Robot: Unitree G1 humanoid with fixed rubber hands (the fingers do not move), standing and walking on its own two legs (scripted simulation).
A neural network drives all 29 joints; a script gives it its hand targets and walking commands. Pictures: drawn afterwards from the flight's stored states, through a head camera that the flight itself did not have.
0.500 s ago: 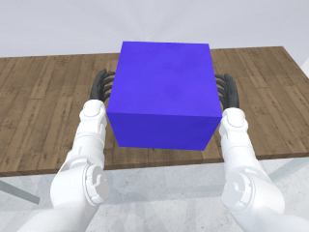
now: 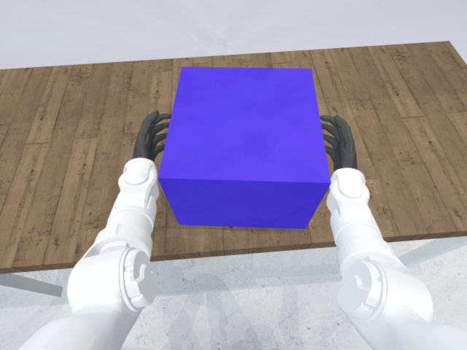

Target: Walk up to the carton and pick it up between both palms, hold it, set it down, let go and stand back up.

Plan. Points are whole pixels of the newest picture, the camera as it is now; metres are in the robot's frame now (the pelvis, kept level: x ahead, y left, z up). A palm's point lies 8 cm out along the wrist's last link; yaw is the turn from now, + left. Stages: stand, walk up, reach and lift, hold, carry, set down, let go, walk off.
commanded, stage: set down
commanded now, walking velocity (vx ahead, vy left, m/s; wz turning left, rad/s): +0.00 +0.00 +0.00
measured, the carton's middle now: (244, 148) +0.48 +0.01 -0.02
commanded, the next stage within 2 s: none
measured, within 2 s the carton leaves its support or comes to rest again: rests again in 1.98 s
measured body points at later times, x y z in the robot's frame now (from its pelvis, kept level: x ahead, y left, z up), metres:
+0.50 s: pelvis +0.01 +0.00 +0.01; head +0.14 +0.01 +0.44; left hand +0.47 +0.19 +0.02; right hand +0.45 -0.17 +0.02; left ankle -0.05 +0.11 -0.73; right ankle -0.04 -0.11 -0.73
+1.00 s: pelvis +0.07 +0.00 +0.03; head +0.23 +0.00 +0.45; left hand +0.51 +0.19 -0.01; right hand +0.49 -0.17 -0.01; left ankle -0.02 +0.11 -0.70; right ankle +0.01 -0.11 -0.71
